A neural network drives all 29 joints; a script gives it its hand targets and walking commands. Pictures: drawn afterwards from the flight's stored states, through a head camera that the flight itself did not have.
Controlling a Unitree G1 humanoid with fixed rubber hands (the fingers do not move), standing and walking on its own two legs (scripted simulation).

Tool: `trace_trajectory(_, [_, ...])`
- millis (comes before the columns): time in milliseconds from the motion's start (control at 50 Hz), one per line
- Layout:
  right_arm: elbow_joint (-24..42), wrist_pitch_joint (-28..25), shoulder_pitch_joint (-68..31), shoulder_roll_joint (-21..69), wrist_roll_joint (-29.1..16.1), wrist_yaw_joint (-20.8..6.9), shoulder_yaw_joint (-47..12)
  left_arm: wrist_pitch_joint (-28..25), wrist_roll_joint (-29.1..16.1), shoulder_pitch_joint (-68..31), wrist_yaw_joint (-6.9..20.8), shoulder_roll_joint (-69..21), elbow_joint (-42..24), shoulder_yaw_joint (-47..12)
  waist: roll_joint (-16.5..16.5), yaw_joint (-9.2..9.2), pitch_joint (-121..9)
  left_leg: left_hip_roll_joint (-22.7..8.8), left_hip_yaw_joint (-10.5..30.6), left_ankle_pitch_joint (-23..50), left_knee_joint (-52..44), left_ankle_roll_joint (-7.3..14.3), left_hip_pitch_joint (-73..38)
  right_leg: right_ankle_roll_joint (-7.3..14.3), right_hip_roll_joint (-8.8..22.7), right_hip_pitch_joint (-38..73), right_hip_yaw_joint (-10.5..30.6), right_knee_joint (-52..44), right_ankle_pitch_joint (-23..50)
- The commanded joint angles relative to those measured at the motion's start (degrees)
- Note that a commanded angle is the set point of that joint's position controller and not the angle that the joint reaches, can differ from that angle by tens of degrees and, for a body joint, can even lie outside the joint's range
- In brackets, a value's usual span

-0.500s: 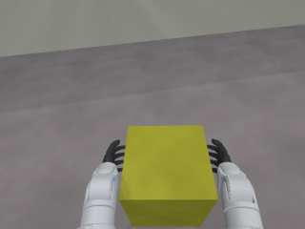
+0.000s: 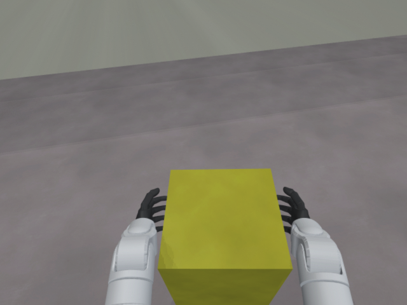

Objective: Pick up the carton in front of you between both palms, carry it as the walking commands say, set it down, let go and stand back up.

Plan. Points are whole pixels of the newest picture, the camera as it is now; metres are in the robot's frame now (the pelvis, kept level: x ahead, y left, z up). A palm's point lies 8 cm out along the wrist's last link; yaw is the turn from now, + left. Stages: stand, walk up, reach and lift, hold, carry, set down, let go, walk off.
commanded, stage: carry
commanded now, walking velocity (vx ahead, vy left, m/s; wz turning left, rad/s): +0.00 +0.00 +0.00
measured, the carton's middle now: (221, 240) +0.30 +0.00 -0.04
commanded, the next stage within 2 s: hold in 0.08 s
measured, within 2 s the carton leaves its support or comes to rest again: neither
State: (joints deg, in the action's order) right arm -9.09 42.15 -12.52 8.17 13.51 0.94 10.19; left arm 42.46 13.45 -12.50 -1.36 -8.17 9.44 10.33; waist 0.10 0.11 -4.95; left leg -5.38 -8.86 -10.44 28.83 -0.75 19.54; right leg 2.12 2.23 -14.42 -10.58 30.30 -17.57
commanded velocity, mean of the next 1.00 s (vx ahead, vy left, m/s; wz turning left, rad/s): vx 0.00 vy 0.00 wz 0.00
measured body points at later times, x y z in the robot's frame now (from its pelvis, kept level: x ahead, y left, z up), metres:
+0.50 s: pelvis -0.01 +0.03 +0.01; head -0.05 +0.05 +0.46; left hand +0.31 +0.12 +0.04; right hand +0.25 -0.18 +0.05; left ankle +0.05 +0.15 -0.73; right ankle -0.01 -0.09 -0.73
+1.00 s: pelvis +0.00 +0.05 +0.01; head -0.03 +0.07 +0.46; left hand +0.34 +0.14 +0.04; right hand +0.28 -0.16 +0.04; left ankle +0.05 +0.15 -0.73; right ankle -0.01 -0.09 -0.73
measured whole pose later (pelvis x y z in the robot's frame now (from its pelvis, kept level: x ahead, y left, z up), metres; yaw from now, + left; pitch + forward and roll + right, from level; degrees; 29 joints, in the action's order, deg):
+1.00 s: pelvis +0.00 +0.05 +0.01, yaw -12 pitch -7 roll +0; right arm -22.2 37.8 -21.6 10.6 19.8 -1.8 20.0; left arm 39.3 19.7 -21.1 0.8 -10.4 20.9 19.4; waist -1.3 -1.2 2.4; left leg 2.0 1.1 -11.2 24.0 1.1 5.9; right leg -1.2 -0.6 -4.9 6.5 24.8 -13.1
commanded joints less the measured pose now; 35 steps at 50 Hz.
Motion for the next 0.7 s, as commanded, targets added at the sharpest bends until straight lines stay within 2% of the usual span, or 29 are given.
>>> trace_trajectory(0, [2.97,-1.77,-25.56,50.2,-13.84,-12.38,-32.0,-2.23,-14.13,-26.54,12.82,-50.32,-3.95,-31.99,-0.25,-0.07,-14.35,-4.32,4.8,9.25,-2.13,0.75,-8.06,-0.21,7.28,2.21,6.71,-5.95,12.88])
trace_trajectory(60, [2.93,-1.8,-25.76,50.35,-13.86,-12.41,-31.99,-2.27,-14.22,-26.85,12.87,-50.47,-3.94,-32.03,-0.24,-0.06,-14.22,-4.3,4.76,8.91,-2.2,0.68,-8.0,-0.16,7.28,2.07,6.75,-6.1,12.63])
trace_trajectory(80, [1.32,-2.15,-21.11,52.05,-13.21,-12.97,-30.77,-1.98,-13.94,-21.19,13.28,-52.53,-6.06,-31.07,-4.66,0.08,-7.39,12.62,11.32,15.29,-3.75,2.61,-21.13,-0.18,-4.18,4.73,17.23,-10.17,27.74])
trace_trajectory(100, [2.02,-3.21,-20.98,51.31,-11.33,-12.53,-29.86,-2.76,-13.62,-23.78,13.54,-50.18,-8.57,-31.18,-4.8,0.63,-10.11,11.0,12.87,17.23,-4.52,2.37,-18.66,-0.47,-4.3,9.93,17.96,-9.33,30.47])
trace_trajectory(140, [2.23,-3.7,-21.32,50.55,-10.85,-11.97,-28.93,-3.06,-13.78,-24.7,13.59,-51.01,-7.76,-31.96,-1.95,1.0,-11.05,11.39,12.93,17.85,-5.93,1.65,-17.39,-1.34,-4.71,15.91,17.52,-8.8,33.43])
trace_trajectory(160, [1.0,-3.88,-20.52,50.02,-10.12,-11.61,-27.8,-3.29,-14.26,-25.88,14.1,-50.5,-8.02,-32.42,-2.63,1.64,-10.95,11.47,12.97,15.42,-6.33,1.28,-15.15,-1.17,-4.93,19.15,17.41,-9.88,29.38])
trace_trajectory(200, [1.44,-4.02,-23.09,50.92,-10.76,-11.81,-28.43,-3.64,-14.3,-26.64,14.26,-50.92,-6.54,-32.36,-1.88,1.89,-10.22,11.9,12.83,12.47,-7.01,1.28,-16.78,-1.87,-4.93,17.68,17.2,-10.33,27.22])
trace_trajectory(240, [0.82,-3.75,-24.0,51.22,-11.09,-12.26,-29.19,-3.72,-13.52,-26.45,14.35,-50.32,-5.27,-30.94,-2.28,0.28,-8.0,11.79,12.76,8.73,-7.95,1.26,-12.76,-2.05,-5.01,20.05,16.81,-10.78,23.18])
trace_trajectory(320, [-0.84,-3.29,-29.23,52.53,-12.66,-14.17,-30.1,-3.67,-11.78,-27.32,14.35,-51.94,-0.41,-28.31,-2.23,-1.55,-5.6,11.48,12.59,2.68,-8.82,2.02,-13.73,-2.8,-5.17,15.49,16.05,-11.7,13.55])
trace_trajectory(380, [-2.98,-3.1,-31.45,53.36,-13.05,-15.34,-29.57,-3.47,-10.99,-28.55,14.65,-53.37,2.25,-27.17,-1.29,-2.01,-4.85,11.01,12.54,0.98,-9.27,2.02,-15.33,-2.69,-5.47,12.71,15.66,-12.09,9.46])
trace_trajectory(580, [-8.38,-3.41,-33.45,54.86,-11.1,-16.66,-24.97,-2.89,-11.6,-34.24,16.41,-56.15,5.21,-27.41,1.24,0.27,-4.46,9.38,12.96,-1.21,-10.49,0.59,-20.36,-0.87,-6.94,7.02,14.62,-12.58,4.26])
trace_trajectory(680, [-8.88,-3.74,-33.89,55.22,-10.49,-16.77,-24.06,-2.98,-12.04,-35.31,16.81,-56.42,5.66,-27.62,1.67,0.58,-5.18,8.51,13.81,-1.13,-10.99,0.14,-21.3,-0.48,-7.33,6.52,14.46,-12.1,4.28])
